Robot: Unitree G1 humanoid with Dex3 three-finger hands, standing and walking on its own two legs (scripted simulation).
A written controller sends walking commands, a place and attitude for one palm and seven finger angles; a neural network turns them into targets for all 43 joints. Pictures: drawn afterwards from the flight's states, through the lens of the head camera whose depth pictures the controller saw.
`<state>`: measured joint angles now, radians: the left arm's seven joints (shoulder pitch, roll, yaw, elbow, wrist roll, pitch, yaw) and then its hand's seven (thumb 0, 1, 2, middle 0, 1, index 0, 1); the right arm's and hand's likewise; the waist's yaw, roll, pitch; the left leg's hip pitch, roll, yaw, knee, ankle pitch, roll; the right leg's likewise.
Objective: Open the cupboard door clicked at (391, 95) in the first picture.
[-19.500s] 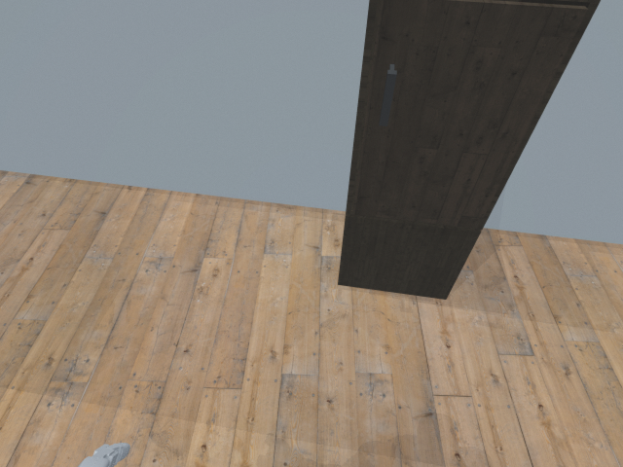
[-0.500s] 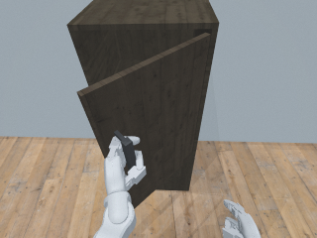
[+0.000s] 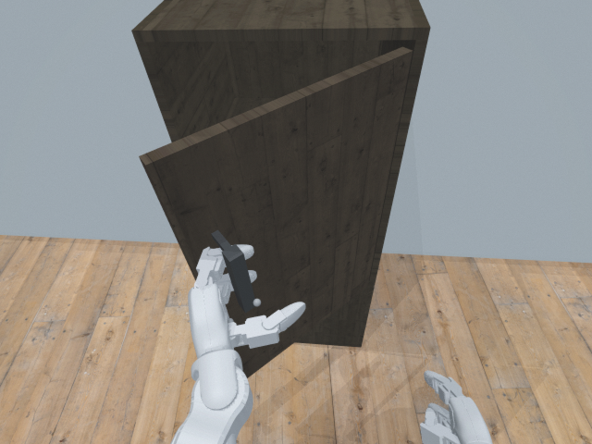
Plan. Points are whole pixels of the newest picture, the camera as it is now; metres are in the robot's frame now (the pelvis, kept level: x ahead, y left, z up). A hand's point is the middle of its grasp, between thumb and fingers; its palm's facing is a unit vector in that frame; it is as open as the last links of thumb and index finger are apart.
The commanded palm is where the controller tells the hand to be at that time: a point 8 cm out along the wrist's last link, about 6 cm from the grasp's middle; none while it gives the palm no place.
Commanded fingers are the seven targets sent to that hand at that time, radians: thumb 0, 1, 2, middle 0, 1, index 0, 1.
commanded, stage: open thumb and fingers to let go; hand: left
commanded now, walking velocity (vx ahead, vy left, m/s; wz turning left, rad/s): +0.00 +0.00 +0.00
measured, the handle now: (233, 272) +0.32 +0.10 +0.08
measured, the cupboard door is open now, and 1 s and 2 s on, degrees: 43 47 46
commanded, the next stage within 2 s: slide the hand sideways off the handle in 0.38 s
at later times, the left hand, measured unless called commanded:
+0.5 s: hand (256, 302) +0.28 +0.07 +0.08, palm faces +0.24 -0.97 -0.02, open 14.9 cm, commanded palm +0.23 +0.10 +0.08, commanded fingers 0.00 -0.50 0.30 -0.15 -0.30 -0.15 -0.30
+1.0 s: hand (253, 347) +0.22 +0.06 +0.09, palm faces -0.12 -0.99 +0.00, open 16.3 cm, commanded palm +0.19 +0.12 +0.08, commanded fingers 0.00 -0.50 0.30 -0.15 -0.30 -0.15 -0.30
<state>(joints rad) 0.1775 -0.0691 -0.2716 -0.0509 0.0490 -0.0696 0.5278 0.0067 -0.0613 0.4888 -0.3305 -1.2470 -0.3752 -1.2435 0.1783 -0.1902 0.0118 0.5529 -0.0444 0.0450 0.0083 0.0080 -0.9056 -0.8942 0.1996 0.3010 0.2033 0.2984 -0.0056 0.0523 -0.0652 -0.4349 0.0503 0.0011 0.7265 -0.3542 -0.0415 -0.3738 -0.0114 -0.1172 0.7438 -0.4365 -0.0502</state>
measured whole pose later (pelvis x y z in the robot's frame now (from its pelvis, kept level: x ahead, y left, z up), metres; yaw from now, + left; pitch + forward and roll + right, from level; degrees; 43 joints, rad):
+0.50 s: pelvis -0.01 +0.02 +0.00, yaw -1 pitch +3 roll +0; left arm 0.10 -0.07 -0.31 -0.01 0.05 -0.01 0.55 -0.01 -0.50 0.30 -0.35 -0.60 -0.35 -0.63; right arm 0.16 -0.17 0.02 0.56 -0.04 0.05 0.03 0.01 -0.91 -0.89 0.20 0.30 0.20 0.30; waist -0.01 0.04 -0.07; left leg -0.46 0.05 0.02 0.78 -0.37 -0.02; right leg -0.39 -0.01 -0.10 0.76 -0.42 -0.03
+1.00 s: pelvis -0.02 +0.03 -0.01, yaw -2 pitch +3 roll +0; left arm 0.28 0.03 -0.29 -0.16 0.00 -0.16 0.15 -0.01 -0.50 0.30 -0.17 -0.31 -0.17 -0.31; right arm 0.25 -0.19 0.04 0.46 0.00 -0.01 0.02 0.01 -0.90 -0.89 0.20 0.30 0.20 0.30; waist -0.01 0.03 -0.05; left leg -0.48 0.04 0.05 0.79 -0.36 -0.01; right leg -0.44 -0.03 -0.06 0.81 -0.42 -0.02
